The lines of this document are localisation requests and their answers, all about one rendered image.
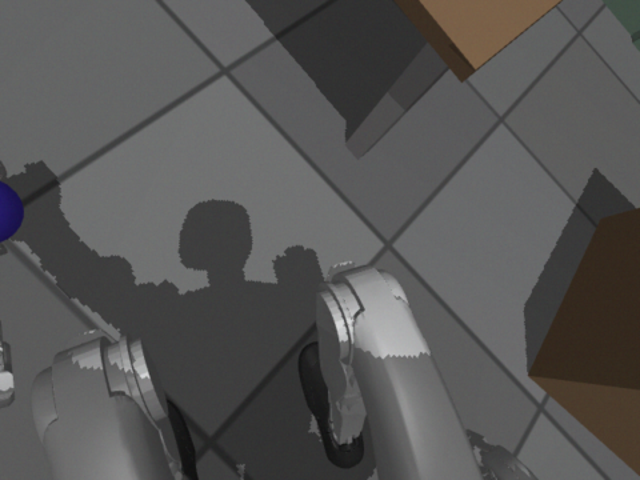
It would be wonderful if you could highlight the left robot foot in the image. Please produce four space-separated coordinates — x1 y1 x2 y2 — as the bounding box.
166 399 199 480

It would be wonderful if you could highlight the right robot hand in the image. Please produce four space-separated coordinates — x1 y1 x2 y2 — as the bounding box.
466 429 538 480

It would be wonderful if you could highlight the right robot foot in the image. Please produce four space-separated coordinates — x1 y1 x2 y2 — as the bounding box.
298 342 364 469

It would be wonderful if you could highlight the sofa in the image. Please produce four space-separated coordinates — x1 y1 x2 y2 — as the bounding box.
602 0 640 52

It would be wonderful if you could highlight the coffee table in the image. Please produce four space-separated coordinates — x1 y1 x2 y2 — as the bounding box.
345 0 563 160

